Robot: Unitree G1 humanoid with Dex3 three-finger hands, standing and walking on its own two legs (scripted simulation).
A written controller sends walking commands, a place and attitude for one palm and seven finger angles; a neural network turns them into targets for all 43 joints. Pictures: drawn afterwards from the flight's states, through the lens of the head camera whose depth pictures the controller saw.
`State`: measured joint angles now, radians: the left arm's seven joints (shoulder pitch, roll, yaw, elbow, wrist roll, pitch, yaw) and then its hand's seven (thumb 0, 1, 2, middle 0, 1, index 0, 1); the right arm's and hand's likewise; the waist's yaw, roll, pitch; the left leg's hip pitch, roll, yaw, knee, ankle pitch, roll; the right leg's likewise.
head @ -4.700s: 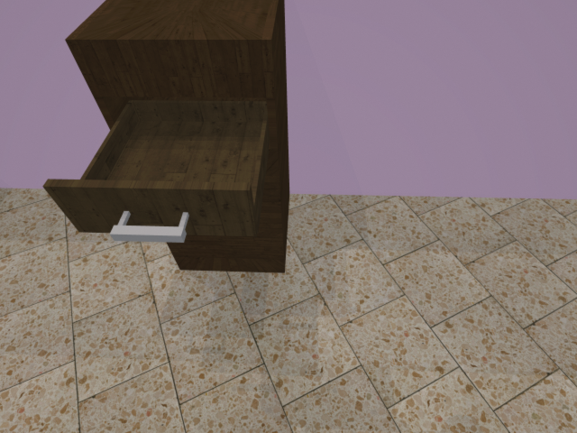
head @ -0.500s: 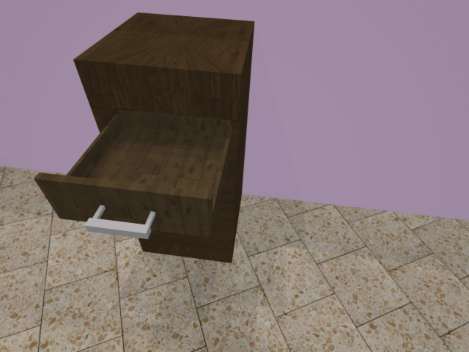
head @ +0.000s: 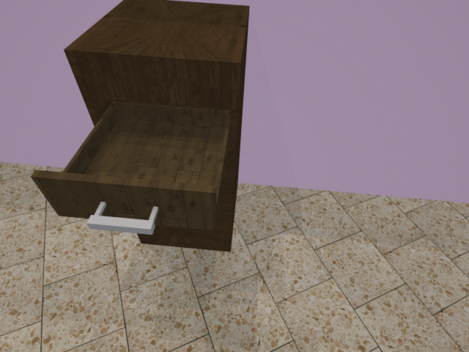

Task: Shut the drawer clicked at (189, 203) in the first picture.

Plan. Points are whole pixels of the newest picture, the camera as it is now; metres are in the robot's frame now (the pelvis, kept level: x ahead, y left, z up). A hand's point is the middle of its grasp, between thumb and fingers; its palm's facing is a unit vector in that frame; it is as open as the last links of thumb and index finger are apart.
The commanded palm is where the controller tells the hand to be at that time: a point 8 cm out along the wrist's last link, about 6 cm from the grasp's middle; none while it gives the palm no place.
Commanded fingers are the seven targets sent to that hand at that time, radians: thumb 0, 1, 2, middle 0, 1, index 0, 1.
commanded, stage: look again from close up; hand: left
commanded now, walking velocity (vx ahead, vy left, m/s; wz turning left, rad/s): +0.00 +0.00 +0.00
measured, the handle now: (125, 216) +0.39 +0.26 -0.04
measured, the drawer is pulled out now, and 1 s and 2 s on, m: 0.30 0.30 0.30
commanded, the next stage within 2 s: shuffle to correct the standing spot in 0.54 s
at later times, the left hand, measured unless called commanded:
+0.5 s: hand out of the picture +0.03 +0.16 -0.18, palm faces -0.02 -0.99 -0.16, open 7.4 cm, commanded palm none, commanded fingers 0.00 0.90 0.90 -0.20 -0.30 -0.20 -0.30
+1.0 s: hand out of the picture +0.06 +0.20 -0.19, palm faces +0.04 -0.98 -0.18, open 7.4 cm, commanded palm none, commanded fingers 0.00 0.90 0.90 -0.20 -0.30 -0.20 -0.30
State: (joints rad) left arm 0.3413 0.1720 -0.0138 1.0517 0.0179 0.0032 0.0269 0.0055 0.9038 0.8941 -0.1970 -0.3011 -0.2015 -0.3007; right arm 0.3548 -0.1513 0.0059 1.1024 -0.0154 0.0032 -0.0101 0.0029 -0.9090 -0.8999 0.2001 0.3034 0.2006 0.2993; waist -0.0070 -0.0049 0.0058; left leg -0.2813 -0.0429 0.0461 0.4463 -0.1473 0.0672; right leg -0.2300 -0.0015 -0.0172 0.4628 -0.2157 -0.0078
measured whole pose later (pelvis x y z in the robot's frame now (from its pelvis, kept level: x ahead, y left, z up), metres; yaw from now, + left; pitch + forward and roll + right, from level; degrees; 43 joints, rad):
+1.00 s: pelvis +0.07 +0.03 -0.01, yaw -1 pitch -1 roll -1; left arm 0.35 0.18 0.02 1.04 0.02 0.01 0.03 0.00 0.90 0.89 -0.20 -0.30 -0.20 -0.30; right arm 0.31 -0.19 0.00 1.08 -0.02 0.00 0.00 0.00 -0.91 -0.90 0.20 0.30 0.20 0.30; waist 0.03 -0.03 0.01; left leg -0.23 -0.07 0.09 0.55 -0.32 0.09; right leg -0.17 -0.03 0.02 0.54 -0.36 0.02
